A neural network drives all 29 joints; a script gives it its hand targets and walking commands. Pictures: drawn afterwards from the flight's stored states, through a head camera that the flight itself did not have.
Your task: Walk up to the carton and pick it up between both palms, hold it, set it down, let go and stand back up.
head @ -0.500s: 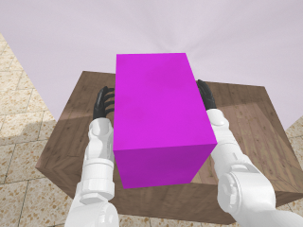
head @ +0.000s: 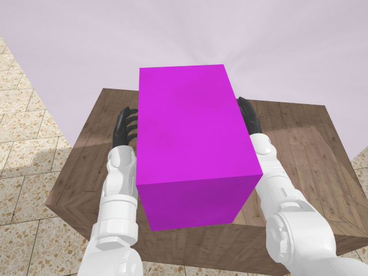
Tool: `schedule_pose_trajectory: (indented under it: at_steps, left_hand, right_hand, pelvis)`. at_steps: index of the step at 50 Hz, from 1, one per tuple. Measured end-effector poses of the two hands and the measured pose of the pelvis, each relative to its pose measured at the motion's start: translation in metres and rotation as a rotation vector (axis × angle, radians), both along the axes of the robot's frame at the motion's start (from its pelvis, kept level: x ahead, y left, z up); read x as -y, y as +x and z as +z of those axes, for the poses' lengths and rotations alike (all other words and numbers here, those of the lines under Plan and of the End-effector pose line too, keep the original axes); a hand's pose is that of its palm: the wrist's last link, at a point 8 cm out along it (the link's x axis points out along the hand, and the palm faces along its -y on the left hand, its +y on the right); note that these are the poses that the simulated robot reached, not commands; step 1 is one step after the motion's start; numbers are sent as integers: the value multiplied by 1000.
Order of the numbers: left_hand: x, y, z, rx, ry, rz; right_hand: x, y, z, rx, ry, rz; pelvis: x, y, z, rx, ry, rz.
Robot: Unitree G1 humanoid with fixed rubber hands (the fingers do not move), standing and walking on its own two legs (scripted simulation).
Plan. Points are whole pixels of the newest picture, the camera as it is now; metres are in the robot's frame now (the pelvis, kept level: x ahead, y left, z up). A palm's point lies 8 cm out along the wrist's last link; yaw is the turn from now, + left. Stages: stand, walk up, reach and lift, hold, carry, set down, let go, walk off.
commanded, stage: reach and lift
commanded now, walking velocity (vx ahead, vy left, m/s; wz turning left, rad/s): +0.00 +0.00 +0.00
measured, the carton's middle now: (187, 148) +0.38 +0.02 +0.04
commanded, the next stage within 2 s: none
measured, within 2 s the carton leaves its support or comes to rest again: leaves its support in 0.06 s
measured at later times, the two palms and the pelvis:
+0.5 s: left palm (118, 134) +0.35 +0.17 +0.11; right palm (254, 124) +0.40 -0.12 +0.12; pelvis -0.01 +0.00 +0.00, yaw +0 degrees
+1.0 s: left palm (104, 118) +0.35 +0.18 +0.16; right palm (256, 113) +0.38 -0.11 +0.17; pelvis -0.01 +0.03 +0.00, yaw +1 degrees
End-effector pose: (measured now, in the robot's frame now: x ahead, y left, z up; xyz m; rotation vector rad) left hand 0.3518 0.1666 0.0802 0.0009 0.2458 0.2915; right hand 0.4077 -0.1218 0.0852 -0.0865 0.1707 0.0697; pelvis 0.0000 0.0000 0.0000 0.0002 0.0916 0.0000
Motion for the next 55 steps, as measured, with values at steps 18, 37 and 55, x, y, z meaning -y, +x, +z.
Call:
schedule_pose_trajectory:
  at_steps: [18, 37, 55]
  left_hand:
    - [2, -3, 17, 25, -16, -35]
    - [-17, 3, 62, 88, 9, -48]
    - [-16, -2, 97, 88, 6, -105]
  right_hand:
    - [3, -13, 25, 26, -19, -41]
    - [-17, -13, 64, 78, 35, -82]
    - [-14, -34, 96, 75, 76, -144]
  pelvis:
    - [0, -16, 0, 45, 7, 0]
    - [-16, -2, 1, 121, -7, 25]
    - [-31, -11, -1, 185, -13, 14]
